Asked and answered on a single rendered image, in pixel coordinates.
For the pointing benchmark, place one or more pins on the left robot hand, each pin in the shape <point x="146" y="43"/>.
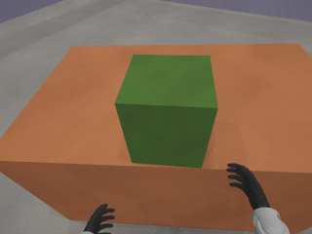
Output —
<point x="94" y="224"/>

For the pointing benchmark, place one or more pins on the pedestal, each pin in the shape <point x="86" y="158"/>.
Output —
<point x="67" y="146"/>

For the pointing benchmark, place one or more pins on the right robot forearm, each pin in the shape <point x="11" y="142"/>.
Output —
<point x="267" y="221"/>

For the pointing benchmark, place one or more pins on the carton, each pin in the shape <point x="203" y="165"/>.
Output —
<point x="166" y="107"/>

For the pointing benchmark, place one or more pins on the right robot hand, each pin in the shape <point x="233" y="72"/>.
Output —
<point x="250" y="185"/>

